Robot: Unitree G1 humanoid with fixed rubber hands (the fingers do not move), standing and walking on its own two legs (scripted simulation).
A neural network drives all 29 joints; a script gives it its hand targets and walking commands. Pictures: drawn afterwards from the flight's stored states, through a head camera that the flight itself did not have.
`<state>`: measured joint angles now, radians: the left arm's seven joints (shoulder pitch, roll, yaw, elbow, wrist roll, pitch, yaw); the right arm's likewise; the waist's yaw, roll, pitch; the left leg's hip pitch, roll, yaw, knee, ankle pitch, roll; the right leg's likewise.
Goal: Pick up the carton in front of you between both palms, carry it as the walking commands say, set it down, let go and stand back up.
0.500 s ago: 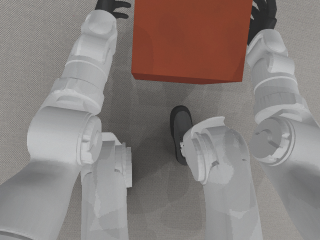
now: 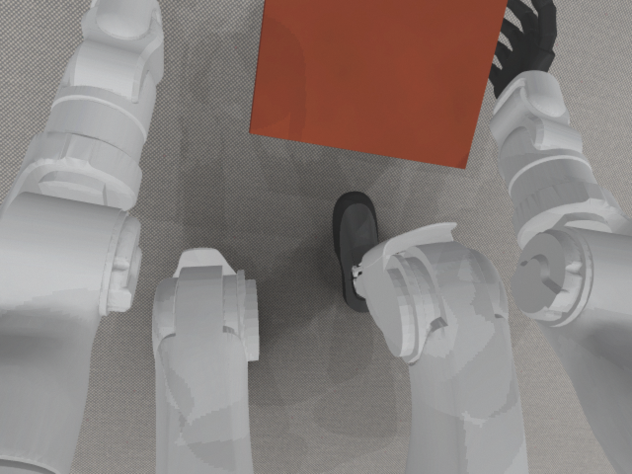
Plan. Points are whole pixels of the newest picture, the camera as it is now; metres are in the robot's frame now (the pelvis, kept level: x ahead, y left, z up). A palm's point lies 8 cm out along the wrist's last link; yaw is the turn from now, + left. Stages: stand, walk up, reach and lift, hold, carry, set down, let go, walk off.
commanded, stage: set down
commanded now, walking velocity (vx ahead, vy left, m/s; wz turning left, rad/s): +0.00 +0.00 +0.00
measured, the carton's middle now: (349, 60) +0.49 -0.11 -0.26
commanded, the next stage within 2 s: let go in 1.08 s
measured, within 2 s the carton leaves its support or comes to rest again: neither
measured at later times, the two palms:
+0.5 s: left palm out of the picture +0.58 +0.08 -0.04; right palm out of the picture +0.45 -0.28 -0.05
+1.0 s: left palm out of the picture +0.58 +0.09 +0.10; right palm out of the picture +0.44 -0.28 +0.10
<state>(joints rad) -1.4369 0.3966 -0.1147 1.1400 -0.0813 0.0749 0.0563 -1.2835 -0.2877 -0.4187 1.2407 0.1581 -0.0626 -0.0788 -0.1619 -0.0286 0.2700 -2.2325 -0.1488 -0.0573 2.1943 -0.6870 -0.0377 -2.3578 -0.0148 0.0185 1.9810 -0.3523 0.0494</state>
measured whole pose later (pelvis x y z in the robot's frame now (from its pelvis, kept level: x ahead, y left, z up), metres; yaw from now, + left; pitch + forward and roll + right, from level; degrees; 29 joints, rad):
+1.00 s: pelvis +0.04 -0.01 +0.20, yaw +0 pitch +47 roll +1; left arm -1.10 0.33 0.13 0.90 0.04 0.18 -0.04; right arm -0.80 -0.10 -0.37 0.61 0.07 0.14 -0.09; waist -0.17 0.04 -0.13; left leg -1.71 -0.07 -0.05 1.44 -0.56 -0.02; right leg -1.84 0.02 0.04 1.31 -0.29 0.02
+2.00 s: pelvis +0.14 +0.00 +0.39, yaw -2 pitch +3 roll -1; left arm 0.16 0.19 0.06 0.49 0.02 0.02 -0.03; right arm 0.24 -0.22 -0.02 0.40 0.02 0.04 0.06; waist -0.02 0.02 0.06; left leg -0.17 -0.01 -0.07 0.46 -0.35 0.01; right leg -0.31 0.03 0.04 0.42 -0.17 0.01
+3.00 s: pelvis +0.15 -0.03 +0.38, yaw +0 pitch -1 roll +0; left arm 0.15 0.31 0.04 0.84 0.04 0.01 0.02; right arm 0.23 -0.36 -0.02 0.75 -0.03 0.01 -0.03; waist 0.01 0.06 0.03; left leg -0.08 0.00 -0.12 0.48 -0.39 -0.02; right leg -0.26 0.03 -0.01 0.53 -0.26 -0.02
